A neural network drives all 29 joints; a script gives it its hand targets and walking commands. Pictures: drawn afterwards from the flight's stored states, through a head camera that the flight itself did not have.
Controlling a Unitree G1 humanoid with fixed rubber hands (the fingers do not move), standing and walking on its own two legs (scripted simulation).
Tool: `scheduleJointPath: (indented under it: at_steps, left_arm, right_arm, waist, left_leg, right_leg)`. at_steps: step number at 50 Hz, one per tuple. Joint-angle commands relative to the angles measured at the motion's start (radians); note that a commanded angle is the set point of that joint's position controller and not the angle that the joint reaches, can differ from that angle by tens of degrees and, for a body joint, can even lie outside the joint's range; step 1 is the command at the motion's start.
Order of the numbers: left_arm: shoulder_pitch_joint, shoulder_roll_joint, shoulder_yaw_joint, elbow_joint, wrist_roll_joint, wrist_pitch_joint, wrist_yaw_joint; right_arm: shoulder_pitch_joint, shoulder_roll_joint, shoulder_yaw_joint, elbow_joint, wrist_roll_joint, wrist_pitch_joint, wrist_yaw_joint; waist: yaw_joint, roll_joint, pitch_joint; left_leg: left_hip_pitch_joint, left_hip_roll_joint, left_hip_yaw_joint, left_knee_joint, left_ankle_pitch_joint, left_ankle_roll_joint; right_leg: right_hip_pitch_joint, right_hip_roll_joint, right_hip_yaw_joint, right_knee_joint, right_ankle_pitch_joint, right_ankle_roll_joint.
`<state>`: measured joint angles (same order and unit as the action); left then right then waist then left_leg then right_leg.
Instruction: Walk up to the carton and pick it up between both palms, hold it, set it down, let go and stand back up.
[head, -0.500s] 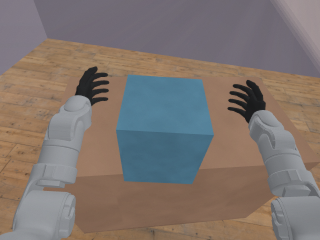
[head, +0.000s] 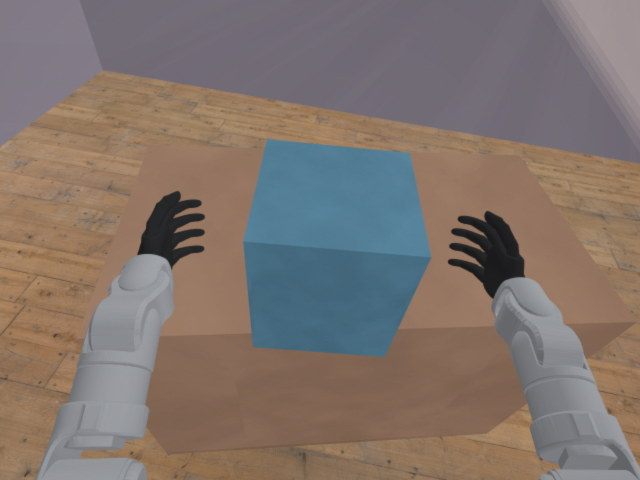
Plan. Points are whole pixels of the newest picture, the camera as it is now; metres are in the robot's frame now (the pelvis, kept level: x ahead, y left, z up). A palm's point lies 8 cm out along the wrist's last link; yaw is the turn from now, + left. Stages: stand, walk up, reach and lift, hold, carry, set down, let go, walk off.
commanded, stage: set down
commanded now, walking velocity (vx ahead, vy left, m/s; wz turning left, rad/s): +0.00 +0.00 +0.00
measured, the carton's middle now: (328, 253) +0.43 +0.01 +0.03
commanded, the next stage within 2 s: let go in 1.96 s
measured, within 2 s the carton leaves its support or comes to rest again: neither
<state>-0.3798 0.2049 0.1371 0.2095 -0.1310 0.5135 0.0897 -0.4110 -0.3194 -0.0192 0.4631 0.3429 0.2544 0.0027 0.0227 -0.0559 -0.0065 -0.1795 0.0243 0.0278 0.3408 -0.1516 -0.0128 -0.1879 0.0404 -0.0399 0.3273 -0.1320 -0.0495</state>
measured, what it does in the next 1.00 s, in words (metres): stands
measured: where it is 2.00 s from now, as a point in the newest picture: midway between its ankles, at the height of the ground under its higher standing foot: outside the picture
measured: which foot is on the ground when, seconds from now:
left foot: down 0.00-1.00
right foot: down 0.00-1.00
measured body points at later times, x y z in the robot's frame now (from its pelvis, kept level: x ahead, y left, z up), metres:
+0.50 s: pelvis +0.02 +0.00 +0.00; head +0.01 +0.02 +0.45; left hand +0.31 +0.20 +0.04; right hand +0.29 -0.23 +0.04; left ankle +0.02 +0.13 -0.75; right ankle +0.03 -0.08 -0.75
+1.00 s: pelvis +0.04 +0.01 +0.00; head +0.03 +0.02 +0.45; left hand +0.24 +0.22 -0.02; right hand +0.23 -0.20 -0.02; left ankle +0.02 +0.13 -0.75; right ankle +0.03 -0.08 -0.75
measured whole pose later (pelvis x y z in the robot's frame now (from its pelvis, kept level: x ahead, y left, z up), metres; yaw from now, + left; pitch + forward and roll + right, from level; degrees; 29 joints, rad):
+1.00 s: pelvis +0.04 +0.01 +0.00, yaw -1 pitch -2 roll +0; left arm 0.27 0.18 -0.07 0.29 -0.13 -0.17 0.11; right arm 0.28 -0.19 0.00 0.38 0.21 -0.24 0.04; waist 0.02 -0.01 0.01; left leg -0.08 0.01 0.04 0.36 -0.23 0.00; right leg -0.09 0.03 -0.02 0.33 -0.20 -0.03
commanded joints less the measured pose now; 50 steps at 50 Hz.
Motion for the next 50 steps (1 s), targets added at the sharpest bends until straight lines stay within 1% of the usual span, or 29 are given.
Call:
scheduleJointPath:
  at_steps: [1,3,6,9,10,11,12,13,14,16,17,20,21,22,23,24,25,26,27,28,30,36,38,39,41,43,47,49,50]
  left_arm:
    - [-0.316,0.09,-0.039,-0.289,-0.021,-0.137,0.006]
    - [-0.313,0.077,-0.077,-0.343,-0.041,-0.183,0.029]
    - [-0.284,0.07,-0.111,-0.377,-0.061,-0.236,0.051]
    - [-0.191,0.072,-0.107,-0.362,-0.065,-0.266,0.054]
    - [-0.145,0.056,-0.115,-0.356,-0.056,-0.274,0.056]
    - [-0.14,0.081,-0.099,-0.352,-0.056,-0.279,0.052]
    - [-0.063,0.067,-0.092,-0.315,-0.046,-0.28,0.047]
    - [-0.051,0.067,-0.082,-0.313,-0.04,-0.283,0.043]
    - [0.017,0.054,-0.074,-0.294,-0.025,-0.283,0.039]
    - [0.063,0.06,-0.052,-0.262,-0.008,-0.289,0.03]
    - [0.103,0.062,-0.039,-0.224,0.003,-0.293,0.023]
    - [0.158,0.03,-0.042,-0.224,0.014,-0.327,0.021]
    - [0.204,0.029,-0.038,-0.241,0.019,-0.347,0.019]
    - [0.215,0.028,-0.043,-0.238,0.021,-0.373,0.016]
    - [0.24,0.031,-0.051,-0.239,0.025,-0.398,0.011]
    - [0.261,0.03,-0.057,-0.252,0.019,-0.42,0.007]
    - [0.272,0.03,-0.071,-0.269,0.014,-0.442,0.007]
    - [0.261,0.036,-0.079,-0.259,0.008,-0.464,0.009]
    - [0.257,0.035,-0.09,-0.268,0.004,-0.485,0.011]
    - [0.264,0.038,-0.101,-0.311,-0.001,-0.512,0.016]
    - [0.288,0.042,-0.129,-0.336,-0.018,-0.564,0.026]
    - [0.401,0.067,-0.159,-0.258,-0.019,-0.668,0.029]
    - [0.459,0.06,-0.16,-0.201,-0.021,-0.689,0.025]
    - [0.469,0.066,-0.158,-0.195,-0.018,-0.701,0.024]
    - [0.517,0.064,-0.159,-0.174,-0.018,-0.719,0.023]
    - [0.528,0.058,-0.16,-0.165,-0.005,-0.728,0.027]
    - [0.581,0.039,-0.182,-0.087,0.007,-0.732,0.026]
    - [0.555,0.046,-0.174,-0.074,0.008,-0.732,0.028]
    - [0.557,0.038,-0.177,-0.061,0.015,-0.731,0.026]
  right_arm:
    - [-0.272,-0.164,-0.155,-0.247,-0.06,-0.102,-0.002]
    - [-0.239,-0.153,-0.175,-0.291,-0.076,-0.131,0.011]
    - [-0.212,-0.136,-0.194,-0.365,-0.103,-0.159,0.018]
    - [-0.156,-0.147,-0.175,-0.408,-0.095,-0.182,0.023]
    - [-0.11,-0.136,-0.162,-0.389,-0.094,-0.187,0.024]
    - [-0.107,-0.137,-0.152,-0.398,-0.093,-0.192,0.022]
    - [-0.043,-0.127,-0.124,-0.377,-0.082,-0.192,0.024]
    - [-0.046,-0.12,-0.111,-0.386,-0.075,-0.194,0.025]
    - [0.027,-0.107,-0.081,-0.367,-0.063,-0.199,0.026]
    - [0.047,-0.109,-0.053,-0.361,-0.055,-0.207,0.029]
    - [0.086,-0.111,-0.054,-0.331,-0.05,-0.209,0.03]
    - [0.15,-0.102,-0.036,-0.352,-0.045,-0.243,0.038]
    - [0.19,-0.097,-0.037,-0.372,-0.047,-0.263,0.04]
    - [0.227,-0.075,-0.037,-0.371,-0.043,-0.277,0.039]
    - [0.266,-0.071,-0.053,-0.372,-0.064,-0.295,0.04]
    - [0.285,-0.07,-0.052,-0.39,-0.058,-0.314,0.042]
    - [0.299,-0.075,-0.058,-0.421,-0.048,-0.333,0.039]
    - [0.309,-0.062,-0.063,-0.422,-0.051,-0.345,0.04]
    - [0.311,-0.058,-0.071,-0.422,-0.057,-0.356,0.04]
    - [0.334,-0.052,-0.082,-0.452,-0.068,-0.372,0.04]
    - [0.377,-0.034,-0.092,-0.467,-0.082,-0.397,0.036]
    - [0.53,0.004,-0.073,-0.362,-0.107,-0.444,0.025]
    - [0.544,0.008,-0.063,-0.326,-0.112,-0.466,0.027]
    - [0.542,0.011,-0.059,-0.314,-0.112,-0.479,0.026]
    - [0.55,0.018,-0.038,-0.322,-0.115,-0.504,0.028]
    - [0.551,0.013,-0.04,-0.323,-0.12,-0.525,0.028]
    - [0.568,0.011,-0.036,-0.262,-0.135,-0.552,0.032]
    - [0.561,0.021,-0.033,-0.239,-0.143,-0.556,0.035]
    - [0.564,0.022,-0.034,-0.225,-0.148,-0.557,0.035]
  waist:
    - [-0.052,0.074,-0.319]
    - [-0.057,0.101,-0.36]
    - [-0.071,0.098,-0.39]
    - [-0.065,0.055,-0.411]
    - [-0.057,0.057,-0.397]
    - [-0.049,0.042,-0.41]
    - [-0.044,0.013,-0.386]
    - [-0.021,0.011,-0.385]
    - [-0.007,0.005,-0.356]
    - [0.016,-0.024,-0.316]
    - [0.013,-0.041,-0.277]
    - [0.035,-0.027,-0.22]
    - [0.029,-0.042,-0.222]
    - [0.031,-0.026,-0.195]
    - [0.007,-0.017,-0.192]
    - [0.011,-0.019,-0.187]
    - [0.012,0.003,-0.19]
    - [-0.004,0.015,-0.171]
    - [-0.004,0.038,-0.159]
    - [-0.006,0.028,-0.176]
    - [-0.017,0.057,-0.198]
    - [-0.03,0.091,-0.176]
    - [-0.015,0.079,-0.145]
    - [-0.016,0.063,-0.141]
    - [0.006,0.023,-0.127]
    - [0.0,0.021,-0.124]
    - [-0.002,0.023,-0.05]
    - [0.017,0.022,-0.039]
    - [0.007,0.018,-0.025]
  left_leg:
    - [0.072,-0.038,-0.01,-0.037,0.011,0.004]
    - [0.086,-0.036,-0.018,-0.032,-0.022,0.0]
    - [0.104,-0.028,-0.03,-0.019,0.018,-0.001]
    - [0.108,-0.029,-0.033,-0.012,0.063,0.009]
    - [0.101,-0.028,-0.035,-0.01,0.077,0.01]
    - [0.089,-0.03,-0.032,-0.007,0.074,0.015]
    - [0.086,-0.029,-0.035,-0.018,0.082,0.02]
    - [0.064,-0.03,-0.027,-0.023,0.085,0.027]
    - [0.068,-0.031,-0.035,-0.029,0.101,0.031]
    - [0.048,-0.036,-0.03,-0.042,0.111,0.034]
    - [0.027,-0.038,-0.025,-0.046,0.089,0.036]
    - [0.046,-0.035,-0.026,-0.054,0.096,0.033]
    - [0.072,-0.034,-0.028,-0.05,0.125,0.03]
    - [0.073,-0.038,-0.024,-0.05,0.137,0.031]
    - [0.089,-0.042,-0.022,-0.046,0.149,0.022]
    - [0.1,-0.042,-0.021,-0.043,0.164,0.022]
    - [0.106,-0.041,-0.017,-0.035,0.178,0.016]
    - [0.103,-0.044,-0.017,-0.037,0.163,0.016]
    - [0.105,-0.042,-0.017,-0.035,0.148,0.015]
    - [0.106,-0.041,-0.02,-0.03,0.138,0.016]
    - [0.129,-0.035,-0.027,-0.015,0.151,0.005]
    - [0.119,-0.023,-0.032,0.005,0.162,-0.009]
    - [0.126,-0.02,-0.031,0.004,0.171,-0.012]
    - [0.12,-0.02,-0.039,-0.002,0.165,-0.012]
    - [0.113,-0.021,-0.043,-0.004,0.178,-0.007]
    - [0.113,-0.027,-0.041,-0.012,0.194,-0.006]
    - [0.105,-0.019,-0.035,-0.022,0.135,-0.007]
    - [0.097,-0.016,-0.029,-0.026,0.112,-0.005]
    - [0.102,-0.015,-0.03,-0.028,0.109,-0.004]
  right_leg:
    - [0.122,-0.007,0.072,-0.038,0.035,0.027]
    - [0.099,-0.008,0.063,-0.032,0.0,0.014]
    - [0.085,-0.003,0.055,-0.023,0.032,0.015]
    - [0.111,-0.003,0.061,-0.016,0.089,0.023]
    - [0.116,-0.007,0.061,-0.007,0.108,0.023]
    - [0.125,-0.008,0.063,-0.005,0.128,0.028]
    - [0.154,-0.009,0.07,-0.011,0.137,0.031]
    - [0.173,-0.012,0.078,-0.01,0.142,0.032]
    - [0.187,-0.018,0.085,-0.011,0.166,0.033]
    - [0.201,-0.02,0.088,-0.013,0.168,0.039]
    - [0.202,-0.024,0.097,-0.017,0.155,0.041]
    - [0.177,-0.022,0.097,-0.029,0.124,0.039]
    - [0.17,-0.018,0.092,-0.032,0.145,0.043]
    - [0.166,-0.024,0.103,-0.037,0.164,0.037]
    - [0.158,-0.025,0.1,-0.042,0.181,0.042]
    - [0.16,-0.023,0.099,-0.043,0.191,0.043]
    - [0.165,-0.025,0.103,-0.04,0.219,0.037]
    - [0.14,-0.025,0.109,-0.046,0.198,0.037]
    - [0.123,-0.028,0.109,-0.045,0.172,0.034]
    - [0.114,-0.029,0.104,-0.044,0.148,0.031]
    - [0.092,-0.029,0.095,-0.041,0.155,0.025]
    - [0.097,-0.037,0.1,-0.036,0.2,0.016]
    - [0.098,-0.034,0.099,-0.044,0.186,0.014]
    - [0.106,-0.036,0.101,-0.04,0.182,0.014]
    - [0.135,-0.035,0.099,-0.041,0.196,0.013]
    - [0.132,-0.03,0.093,-0.036,0.207,0.014]
    - [0.091,-0.028,0.086,-0.05,0.12,0.006]
    - [0.08,-0.034,0.093,-0.049,0.094,0.0]
    - [0.073,-0.033,0.092,-0.052,0.087,0.0]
